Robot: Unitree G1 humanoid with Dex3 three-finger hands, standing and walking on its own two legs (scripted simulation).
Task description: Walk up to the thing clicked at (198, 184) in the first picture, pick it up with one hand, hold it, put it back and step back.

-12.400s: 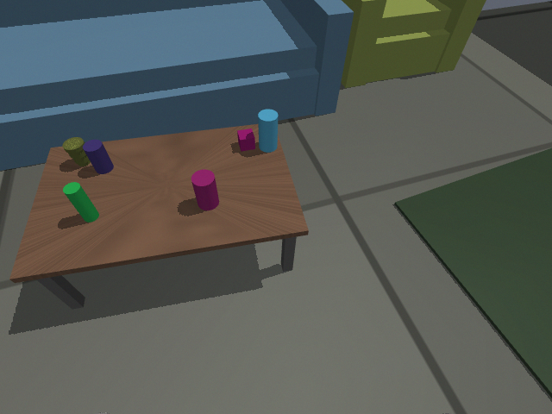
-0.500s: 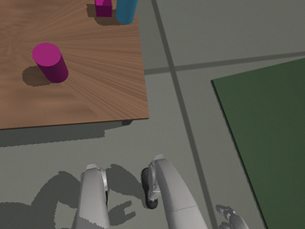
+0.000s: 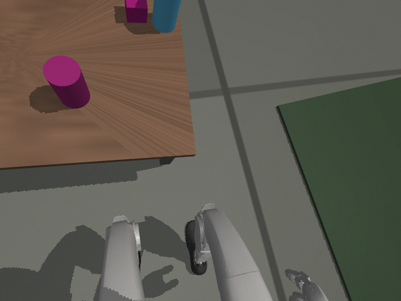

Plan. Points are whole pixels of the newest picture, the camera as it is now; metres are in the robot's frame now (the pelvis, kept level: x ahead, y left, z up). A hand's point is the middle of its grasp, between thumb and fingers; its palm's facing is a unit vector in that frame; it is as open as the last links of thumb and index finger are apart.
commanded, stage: go down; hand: left
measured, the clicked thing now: (69, 84) +0.59 +0.22 -0.23
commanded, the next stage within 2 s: none
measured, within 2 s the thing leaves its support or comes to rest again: neither
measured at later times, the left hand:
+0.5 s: hand out of the picture +0.49 +0.42 +0.06, palm faces +0.33 -0.94 -0.02, open 17.5 cm
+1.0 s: hand out of the picture +0.50 +0.42 +0.06, palm faces +0.34 -0.94 -0.03, open 17.5 cm
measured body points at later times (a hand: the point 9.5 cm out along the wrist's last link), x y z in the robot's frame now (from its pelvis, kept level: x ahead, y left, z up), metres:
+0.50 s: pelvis +0.00 +0.00 +0.00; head +0.22 +0.08 +0.39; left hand +0.47 +0.47 +0.07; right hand +0.04 -0.26 -0.09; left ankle +0.03 +0.10 -0.59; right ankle +0.06 -0.15 -0.59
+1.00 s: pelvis +0.00 +0.00 +0.00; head +0.22 +0.07 +0.39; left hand +0.47 +0.47 +0.07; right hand +0.03 -0.26 -0.09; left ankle +0.03 +0.10 -0.59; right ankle +0.06 -0.15 -0.59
